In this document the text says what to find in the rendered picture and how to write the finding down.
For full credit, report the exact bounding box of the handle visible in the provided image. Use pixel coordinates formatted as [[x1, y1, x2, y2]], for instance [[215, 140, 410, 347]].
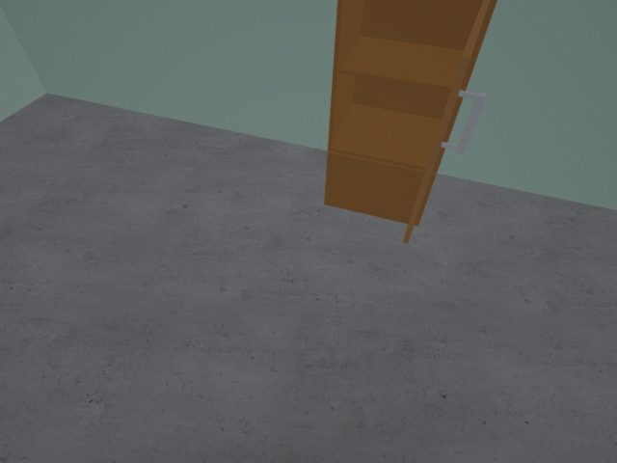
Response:
[[441, 90, 487, 154]]

